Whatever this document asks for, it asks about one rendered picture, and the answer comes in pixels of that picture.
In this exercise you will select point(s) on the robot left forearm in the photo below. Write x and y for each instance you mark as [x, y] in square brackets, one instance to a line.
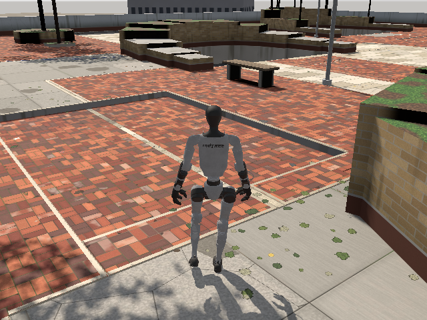
[180, 178]

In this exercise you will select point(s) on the robot left thigh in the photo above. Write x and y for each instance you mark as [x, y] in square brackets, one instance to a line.
[197, 195]

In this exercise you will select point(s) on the robot right upper arm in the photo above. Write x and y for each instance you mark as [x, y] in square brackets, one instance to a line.
[237, 151]

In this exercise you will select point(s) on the robot right hand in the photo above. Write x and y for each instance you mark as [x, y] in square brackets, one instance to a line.
[242, 191]

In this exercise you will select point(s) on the robot left hand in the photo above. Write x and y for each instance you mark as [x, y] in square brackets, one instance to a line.
[175, 195]

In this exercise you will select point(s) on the robot left upper arm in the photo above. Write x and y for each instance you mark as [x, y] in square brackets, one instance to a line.
[188, 153]

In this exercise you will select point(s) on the robot left shin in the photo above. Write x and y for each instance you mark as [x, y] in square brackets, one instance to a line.
[195, 230]

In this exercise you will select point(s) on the robot right forearm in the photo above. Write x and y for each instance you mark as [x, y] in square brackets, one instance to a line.
[244, 178]

